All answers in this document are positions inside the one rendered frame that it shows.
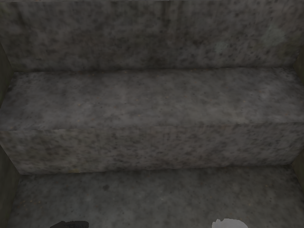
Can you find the right robot thigh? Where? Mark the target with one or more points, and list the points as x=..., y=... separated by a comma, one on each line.
x=228, y=223

